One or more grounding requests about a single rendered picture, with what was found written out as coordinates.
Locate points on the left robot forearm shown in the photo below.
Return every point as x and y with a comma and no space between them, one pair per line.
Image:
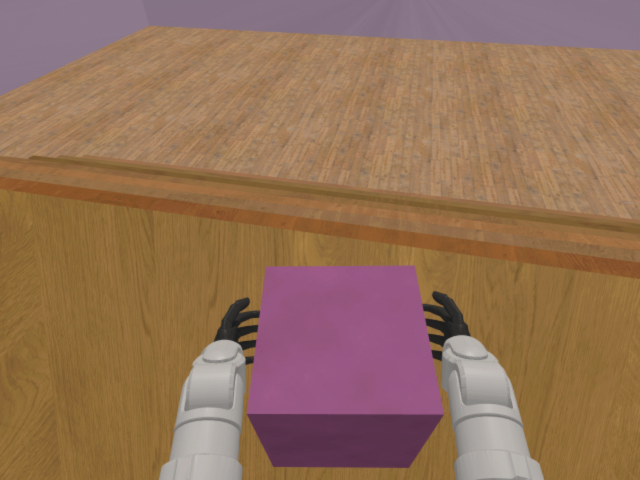
209,418

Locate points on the robot right hand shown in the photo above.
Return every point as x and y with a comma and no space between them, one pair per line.
454,324

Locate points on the carton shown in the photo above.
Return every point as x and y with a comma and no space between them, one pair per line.
343,372

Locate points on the robot left hand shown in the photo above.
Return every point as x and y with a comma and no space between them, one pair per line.
229,331

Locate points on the right robot forearm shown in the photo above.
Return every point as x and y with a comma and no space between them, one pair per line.
490,440

